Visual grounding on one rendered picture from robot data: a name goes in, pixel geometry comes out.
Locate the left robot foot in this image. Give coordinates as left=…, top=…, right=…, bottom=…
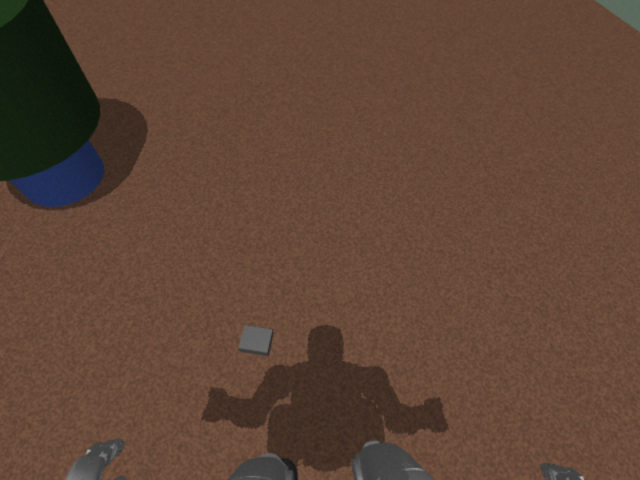
left=281, top=459, right=298, bottom=480

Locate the potted plant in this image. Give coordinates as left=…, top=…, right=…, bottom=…
left=0, top=0, right=104, bottom=207

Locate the small box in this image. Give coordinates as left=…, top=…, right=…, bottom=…
left=238, top=325, right=274, bottom=356

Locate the left robot hand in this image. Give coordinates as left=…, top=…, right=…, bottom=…
left=65, top=439, right=127, bottom=480

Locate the right robot hand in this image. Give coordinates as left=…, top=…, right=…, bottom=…
left=541, top=463, right=584, bottom=480

